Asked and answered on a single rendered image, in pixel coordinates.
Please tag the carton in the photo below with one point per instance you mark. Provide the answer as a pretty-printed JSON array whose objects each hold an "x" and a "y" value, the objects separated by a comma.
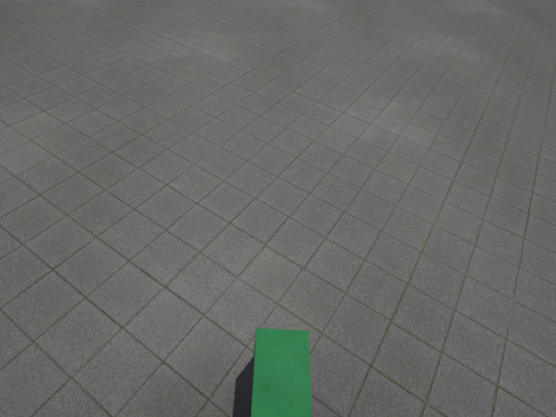
[{"x": 281, "y": 374}]

